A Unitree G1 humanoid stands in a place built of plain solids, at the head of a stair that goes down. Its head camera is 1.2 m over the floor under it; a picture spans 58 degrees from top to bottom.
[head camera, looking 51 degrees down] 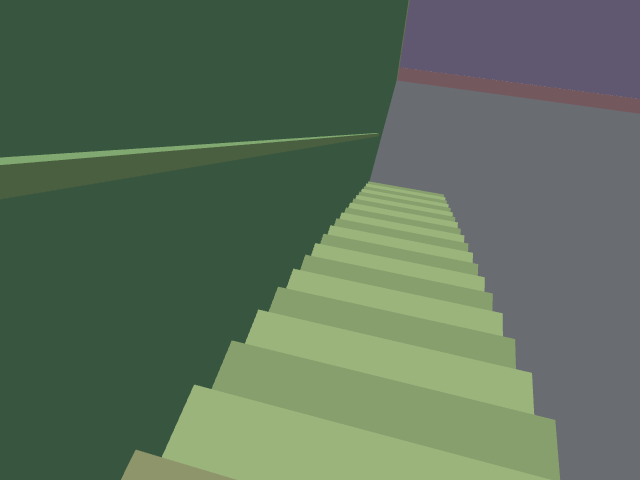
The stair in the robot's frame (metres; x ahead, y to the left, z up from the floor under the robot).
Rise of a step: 0.18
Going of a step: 0.25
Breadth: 1.21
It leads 14 degrees to the right of straight ahead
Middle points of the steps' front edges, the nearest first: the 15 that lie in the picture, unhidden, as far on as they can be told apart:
0.37 -0.18 -0.19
0.62 -0.24 -0.37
0.86 -0.30 -0.55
1.10 -0.37 -0.74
1.35 -0.43 -0.92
1.59 -0.49 -1.10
1.83 -0.55 -1.28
2.07 -0.62 -1.46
2.32 -0.68 -1.64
2.56 -0.74 -1.82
2.80 -0.80 -2.01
3.05 -0.87 -2.19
3.29 -0.93 -2.37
3.53 -0.99 -2.55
3.78 -1.05 -2.73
